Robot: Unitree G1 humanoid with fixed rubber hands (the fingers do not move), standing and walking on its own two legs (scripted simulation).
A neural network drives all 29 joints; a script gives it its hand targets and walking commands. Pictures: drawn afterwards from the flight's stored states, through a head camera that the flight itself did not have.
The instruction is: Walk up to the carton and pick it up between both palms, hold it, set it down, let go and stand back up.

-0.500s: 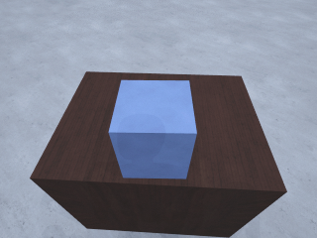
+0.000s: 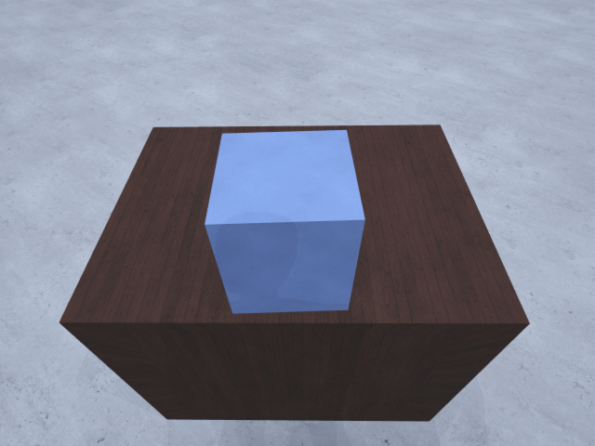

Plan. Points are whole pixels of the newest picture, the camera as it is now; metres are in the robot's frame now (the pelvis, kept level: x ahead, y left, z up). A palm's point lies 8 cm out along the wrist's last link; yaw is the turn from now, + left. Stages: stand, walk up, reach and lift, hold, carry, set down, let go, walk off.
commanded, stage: walk up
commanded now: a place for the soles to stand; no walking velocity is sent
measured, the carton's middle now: (287, 225) +0.46 +0.03 +0.02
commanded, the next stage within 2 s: reach and lift in 0.90 s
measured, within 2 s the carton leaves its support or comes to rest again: neither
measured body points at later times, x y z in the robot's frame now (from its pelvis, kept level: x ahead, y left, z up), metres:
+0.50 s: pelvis +0.01 +0.00 +0.00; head +0.04 -0.02 +0.45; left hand +0.06 +0.25 -0.14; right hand +0.03 -0.25 -0.16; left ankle -0.04 +0.09 -0.73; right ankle +0.10 -0.09 -0.73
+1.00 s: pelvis +0.01 +0.00 -0.02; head +0.05 +0.00 +0.43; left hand +0.12 +0.26 -0.15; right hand +0.07 -0.25 -0.17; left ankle -0.04 +0.10 -0.73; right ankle +0.06 -0.09 -0.73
